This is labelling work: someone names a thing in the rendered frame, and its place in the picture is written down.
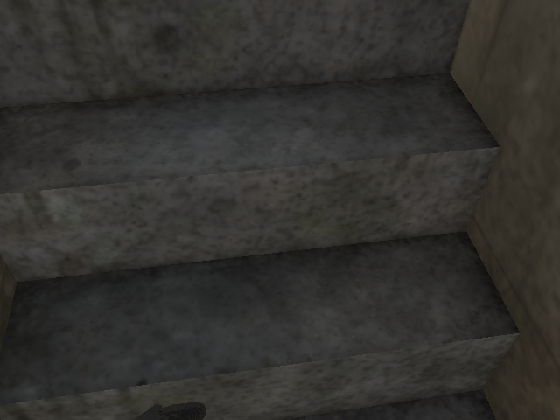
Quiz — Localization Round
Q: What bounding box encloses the left robot hand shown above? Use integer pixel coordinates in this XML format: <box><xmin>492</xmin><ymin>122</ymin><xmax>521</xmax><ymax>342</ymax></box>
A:
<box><xmin>134</xmin><ymin>402</ymin><xmax>206</xmax><ymax>420</ymax></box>

